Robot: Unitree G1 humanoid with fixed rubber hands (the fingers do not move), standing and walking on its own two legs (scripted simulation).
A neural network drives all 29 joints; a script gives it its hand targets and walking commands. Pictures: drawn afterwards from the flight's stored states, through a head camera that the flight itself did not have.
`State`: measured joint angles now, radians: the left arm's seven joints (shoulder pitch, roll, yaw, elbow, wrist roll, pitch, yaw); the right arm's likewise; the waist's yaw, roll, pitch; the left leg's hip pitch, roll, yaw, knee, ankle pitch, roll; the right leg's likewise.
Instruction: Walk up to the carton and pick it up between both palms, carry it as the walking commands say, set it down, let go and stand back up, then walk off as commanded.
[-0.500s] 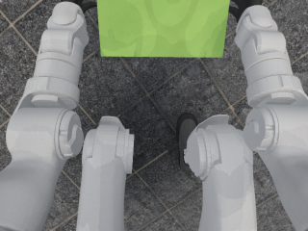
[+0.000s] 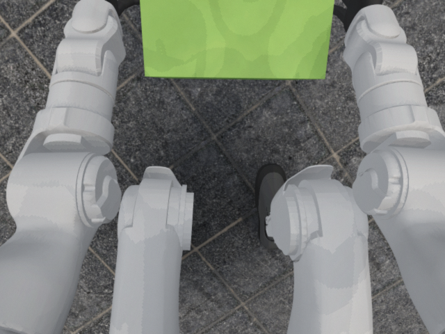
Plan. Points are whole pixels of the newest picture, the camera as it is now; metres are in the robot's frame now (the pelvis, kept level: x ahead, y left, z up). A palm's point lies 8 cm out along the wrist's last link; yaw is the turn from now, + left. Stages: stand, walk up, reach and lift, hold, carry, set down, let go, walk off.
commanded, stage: set down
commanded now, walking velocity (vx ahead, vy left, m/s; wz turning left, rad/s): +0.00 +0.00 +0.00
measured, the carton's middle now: (231, 5) +0.56 -0.03 -0.25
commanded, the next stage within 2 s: none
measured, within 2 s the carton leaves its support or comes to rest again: neither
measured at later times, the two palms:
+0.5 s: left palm (106, 0) +0.54 +0.14 -0.17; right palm (360, 7) +0.53 -0.20 -0.17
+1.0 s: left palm (90, 6) +0.54 +0.17 -0.17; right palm (373, 21) +0.52 -0.23 -0.17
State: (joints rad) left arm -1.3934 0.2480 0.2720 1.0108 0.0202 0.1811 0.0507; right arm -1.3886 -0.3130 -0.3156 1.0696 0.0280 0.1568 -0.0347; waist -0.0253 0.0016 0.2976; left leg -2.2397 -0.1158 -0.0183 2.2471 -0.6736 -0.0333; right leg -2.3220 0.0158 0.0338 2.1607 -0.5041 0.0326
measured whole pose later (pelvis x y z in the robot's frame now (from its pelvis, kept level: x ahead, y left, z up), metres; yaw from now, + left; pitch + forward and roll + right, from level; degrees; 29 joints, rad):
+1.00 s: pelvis -0.01 +0.00 +0.00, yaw +0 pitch +36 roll +0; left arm -1.44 0.37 0.07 1.16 -0.19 0.05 0.09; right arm -1.42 -0.40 -0.19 1.22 0.18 0.01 -0.07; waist -0.03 0.00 0.37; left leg -2.22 -0.11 -0.02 2.25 -0.66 -0.04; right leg -2.29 0.01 0.03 2.16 -0.49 0.03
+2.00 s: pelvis +0.01 -0.01 +0.17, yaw +0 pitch +49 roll +2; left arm -1.18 0.35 0.24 0.84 -0.08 0.19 0.01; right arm -1.15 -0.34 -0.28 0.82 0.07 0.19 -0.02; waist -0.03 0.00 -0.05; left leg -1.92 -0.07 -0.03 1.59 -0.53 -0.02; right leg -1.99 0.02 0.04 1.54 -0.39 0.02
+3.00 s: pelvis +0.09 -0.01 +0.37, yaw -2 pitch +30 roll +1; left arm -0.33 0.22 0.18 0.58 0.03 0.07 -0.06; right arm -0.32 -0.21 -0.18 0.57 -0.03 0.08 0.07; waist -0.01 0.00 -0.09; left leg -0.94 -0.04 -0.05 0.75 -0.33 -0.01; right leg -1.01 0.02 0.04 0.72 -0.23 0.00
